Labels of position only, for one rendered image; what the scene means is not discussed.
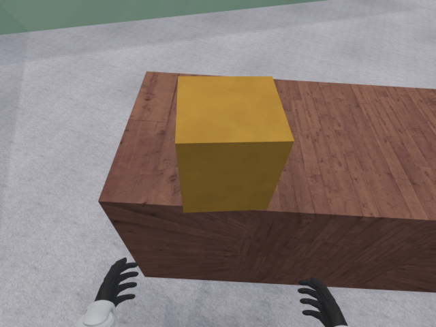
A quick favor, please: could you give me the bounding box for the left robot hand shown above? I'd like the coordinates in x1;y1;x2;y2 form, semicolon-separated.
95;258;138;307

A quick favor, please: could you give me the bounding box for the carton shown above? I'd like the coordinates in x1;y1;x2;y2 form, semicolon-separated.
175;76;294;213

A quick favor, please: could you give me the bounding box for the robot left forearm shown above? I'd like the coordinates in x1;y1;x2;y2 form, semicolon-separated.
75;300;116;327

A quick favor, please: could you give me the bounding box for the pedestal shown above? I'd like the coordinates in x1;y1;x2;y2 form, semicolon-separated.
98;72;436;293

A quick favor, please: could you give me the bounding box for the right robot hand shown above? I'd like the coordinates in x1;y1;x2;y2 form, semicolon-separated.
298;277;347;327

